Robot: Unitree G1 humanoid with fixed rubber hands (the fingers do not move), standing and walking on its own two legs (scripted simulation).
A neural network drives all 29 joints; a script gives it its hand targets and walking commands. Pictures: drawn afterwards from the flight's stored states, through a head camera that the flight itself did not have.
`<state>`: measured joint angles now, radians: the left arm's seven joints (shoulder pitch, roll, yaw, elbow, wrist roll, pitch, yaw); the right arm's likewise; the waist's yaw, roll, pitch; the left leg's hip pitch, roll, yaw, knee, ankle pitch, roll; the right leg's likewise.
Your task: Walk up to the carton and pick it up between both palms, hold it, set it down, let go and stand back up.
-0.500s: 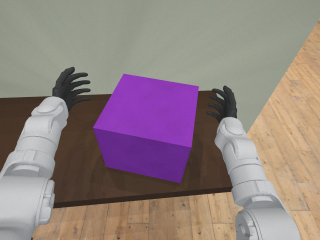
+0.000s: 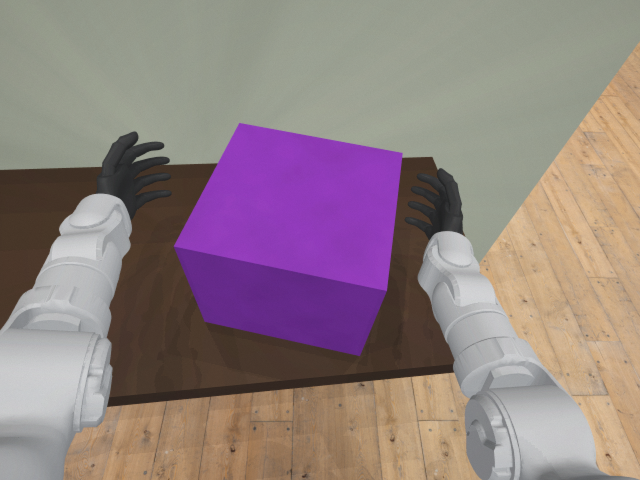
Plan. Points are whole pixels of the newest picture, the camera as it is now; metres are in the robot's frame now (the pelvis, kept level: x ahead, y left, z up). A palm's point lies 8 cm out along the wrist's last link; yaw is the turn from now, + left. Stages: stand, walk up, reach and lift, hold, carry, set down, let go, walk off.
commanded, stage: reach and lift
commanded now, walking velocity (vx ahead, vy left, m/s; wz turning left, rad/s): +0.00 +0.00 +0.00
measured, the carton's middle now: (300, 240) +0.46 -0.02 +0.00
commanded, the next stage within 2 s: none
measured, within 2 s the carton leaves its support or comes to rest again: neither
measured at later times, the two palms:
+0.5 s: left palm (137, 236) +0.46 +0.20 +0.03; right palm (425, 260) +0.39 -0.18 +0.03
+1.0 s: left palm (173, 227) +0.47 +0.15 +0.04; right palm (423, 259) +0.39 -0.18 +0.03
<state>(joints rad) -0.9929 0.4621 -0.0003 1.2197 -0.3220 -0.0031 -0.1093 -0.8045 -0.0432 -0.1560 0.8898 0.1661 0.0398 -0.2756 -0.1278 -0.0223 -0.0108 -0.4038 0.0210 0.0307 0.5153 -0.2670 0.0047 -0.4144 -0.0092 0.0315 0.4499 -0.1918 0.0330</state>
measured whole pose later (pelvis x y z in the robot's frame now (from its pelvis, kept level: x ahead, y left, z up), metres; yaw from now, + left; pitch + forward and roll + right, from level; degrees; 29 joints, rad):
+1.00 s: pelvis -0.01 +0.01 -0.01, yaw -1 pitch +20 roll -2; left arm -1.04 0.29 -0.04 1.37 -0.21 -0.27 -0.07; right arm -0.82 0.00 -0.29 1.04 0.02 -0.19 -0.22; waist -0.13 -0.01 -0.14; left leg -0.70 0.02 0.03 0.61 -0.27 0.02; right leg -0.68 -0.01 0.03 0.48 -0.16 0.04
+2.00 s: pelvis -0.01 +0.01 -0.01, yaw -1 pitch +21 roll -2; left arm -1.08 0.28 0.07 1.53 -0.03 -0.44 -0.09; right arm -0.81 0.09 -0.55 1.04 -0.21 -0.31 -0.17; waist -0.13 -0.01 -0.14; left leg -0.70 0.02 0.03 0.61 -0.27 0.02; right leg -0.68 -0.01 0.03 0.48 -0.16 0.04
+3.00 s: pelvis -0.01 +0.01 -0.01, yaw -1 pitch +21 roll -2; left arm -0.98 0.27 0.07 1.53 -0.03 -0.58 -0.06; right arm -0.75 0.10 -0.43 1.15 -0.10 -0.55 -0.23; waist -0.10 0.04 -0.17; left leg -0.70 0.03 0.03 0.59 -0.26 0.01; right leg -0.69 0.00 0.03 0.48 -0.16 0.04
